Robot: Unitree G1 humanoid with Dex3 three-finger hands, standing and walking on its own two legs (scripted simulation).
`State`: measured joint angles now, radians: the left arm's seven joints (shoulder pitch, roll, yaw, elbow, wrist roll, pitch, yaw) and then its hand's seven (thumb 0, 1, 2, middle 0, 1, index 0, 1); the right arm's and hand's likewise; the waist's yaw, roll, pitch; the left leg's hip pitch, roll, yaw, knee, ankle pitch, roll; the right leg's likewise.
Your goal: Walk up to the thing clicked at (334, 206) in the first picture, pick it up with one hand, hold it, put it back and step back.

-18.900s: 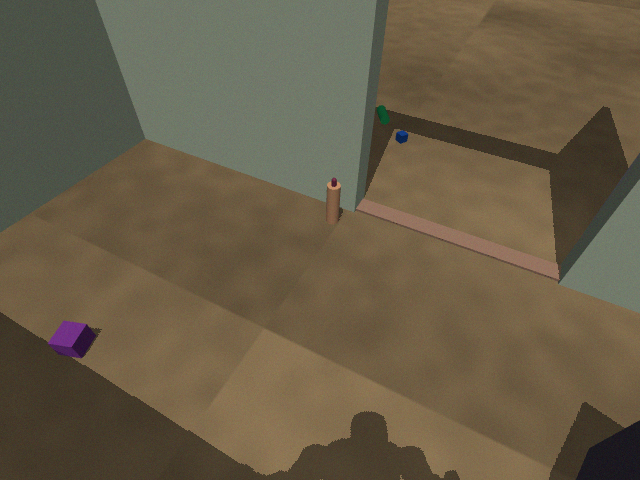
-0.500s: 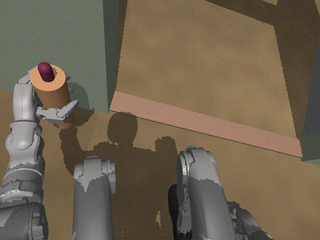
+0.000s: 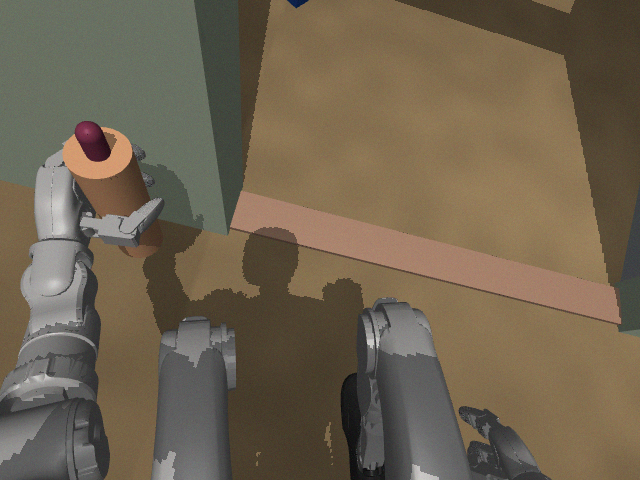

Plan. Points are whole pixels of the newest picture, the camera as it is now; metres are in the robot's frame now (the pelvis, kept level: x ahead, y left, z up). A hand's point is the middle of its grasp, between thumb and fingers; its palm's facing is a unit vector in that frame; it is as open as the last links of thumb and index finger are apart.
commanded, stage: settle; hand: left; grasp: from the side
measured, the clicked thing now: (119, 196) +0.46 +0.21 -0.04
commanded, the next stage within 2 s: lift in 0.14 s
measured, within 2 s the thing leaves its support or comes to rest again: neither
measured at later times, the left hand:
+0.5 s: hand (114, 190) +0.45 +0.20 +0.00, palm faces +0.03 -1.00 -0.04, open 8.4 cm
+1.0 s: hand (45, 146) +0.41 +0.20 +0.14, palm faces +0.04 -1.00 -0.05, open 8.4 cm
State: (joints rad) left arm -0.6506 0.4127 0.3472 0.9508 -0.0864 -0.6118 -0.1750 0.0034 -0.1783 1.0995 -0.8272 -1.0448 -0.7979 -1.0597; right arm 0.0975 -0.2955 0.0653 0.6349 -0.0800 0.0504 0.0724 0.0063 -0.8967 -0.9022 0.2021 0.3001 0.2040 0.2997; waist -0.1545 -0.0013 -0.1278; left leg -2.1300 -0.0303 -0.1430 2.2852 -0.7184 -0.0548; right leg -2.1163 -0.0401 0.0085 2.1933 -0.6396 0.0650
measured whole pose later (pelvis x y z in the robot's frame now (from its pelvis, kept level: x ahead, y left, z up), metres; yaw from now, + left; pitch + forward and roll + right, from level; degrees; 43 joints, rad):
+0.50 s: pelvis +0.00 +0.00 +0.02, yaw +1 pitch +32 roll -4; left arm -0.62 0.39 0.35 0.89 -0.12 -0.56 -0.24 0.00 -0.19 1.12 -0.83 -1.05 -0.80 -1.07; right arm 0.12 -0.29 0.04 0.64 -0.05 0.03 0.06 0.01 -0.92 -0.90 0.20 0.30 0.20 0.30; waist -0.14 0.01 -0.15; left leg -2.08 -0.03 -0.12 2.23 -0.71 -0.05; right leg -2.08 -0.05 0.02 2.15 -0.64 0.06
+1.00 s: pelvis +0.02 +0.00 +0.13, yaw +2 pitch +31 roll -3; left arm -0.34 0.31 0.24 0.43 -0.17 -0.34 -0.17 0.00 -0.20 1.12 -0.84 -1.04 -0.81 -1.06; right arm 0.13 -0.26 0.00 0.59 0.03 0.00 -0.01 0.01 -0.89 -0.90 0.20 0.30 0.20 0.30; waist -0.07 0.02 -0.19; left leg -1.73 0.00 -0.10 1.88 -0.69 -0.04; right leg -1.73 -0.06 0.00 1.82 -0.62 0.05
